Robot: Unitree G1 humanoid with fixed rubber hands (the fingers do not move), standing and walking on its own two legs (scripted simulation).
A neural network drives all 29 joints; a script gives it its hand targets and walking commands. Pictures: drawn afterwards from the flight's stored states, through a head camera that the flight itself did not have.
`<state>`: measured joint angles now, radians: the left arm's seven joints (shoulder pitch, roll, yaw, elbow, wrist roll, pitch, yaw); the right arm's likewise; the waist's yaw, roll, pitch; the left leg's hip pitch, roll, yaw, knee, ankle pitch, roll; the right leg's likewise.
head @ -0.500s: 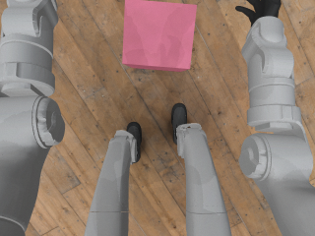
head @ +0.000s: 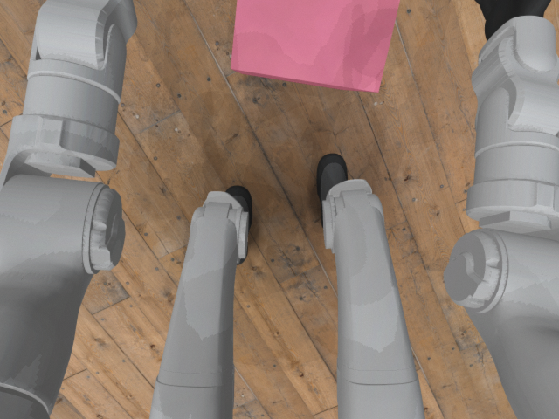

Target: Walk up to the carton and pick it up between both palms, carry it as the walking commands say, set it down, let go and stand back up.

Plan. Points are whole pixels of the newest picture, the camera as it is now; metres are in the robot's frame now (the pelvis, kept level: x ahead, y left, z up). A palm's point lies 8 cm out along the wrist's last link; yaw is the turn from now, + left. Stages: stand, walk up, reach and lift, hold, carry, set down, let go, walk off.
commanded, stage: reach and lift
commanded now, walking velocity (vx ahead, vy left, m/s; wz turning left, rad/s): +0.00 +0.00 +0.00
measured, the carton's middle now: (306, 23) +0.52 -0.08 -0.47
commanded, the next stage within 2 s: none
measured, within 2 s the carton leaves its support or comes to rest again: neither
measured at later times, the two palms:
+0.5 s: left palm out of the picture +0.56 +0.11 -0.29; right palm (452, 19) +0.50 -0.26 -0.31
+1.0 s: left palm (181, 7) +0.54 +0.13 -0.42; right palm (408, 26) +0.50 -0.24 -0.41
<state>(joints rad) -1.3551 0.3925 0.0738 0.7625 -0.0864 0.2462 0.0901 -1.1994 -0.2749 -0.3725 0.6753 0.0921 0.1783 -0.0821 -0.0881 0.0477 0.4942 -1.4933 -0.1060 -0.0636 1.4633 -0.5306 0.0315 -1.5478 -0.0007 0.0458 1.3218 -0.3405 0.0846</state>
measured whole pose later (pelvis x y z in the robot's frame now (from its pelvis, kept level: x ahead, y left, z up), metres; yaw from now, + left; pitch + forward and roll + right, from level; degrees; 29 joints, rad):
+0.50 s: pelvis -0.06 -0.05 -0.17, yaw +2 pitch +31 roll +2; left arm -1.73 0.58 0.00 1.11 -0.19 0.31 0.03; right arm -1.58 -0.29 -0.22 0.91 0.19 0.31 -0.21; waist -0.13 -0.02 0.52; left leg -1.97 -0.10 -0.05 2.02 -0.60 -0.06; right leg -2.09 0.05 0.05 1.90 -0.35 0.02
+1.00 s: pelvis -0.03 -0.02 -0.23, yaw +0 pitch +33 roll -4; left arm -1.53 0.47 -0.11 1.00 -0.19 0.14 0.08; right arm -1.50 -0.33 -0.30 1.11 0.20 0.09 -0.14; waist -0.08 -0.02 0.52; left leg -2.13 -0.14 -0.06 2.28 -0.72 -0.03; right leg -2.21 0.02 0.02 2.12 -0.49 0.08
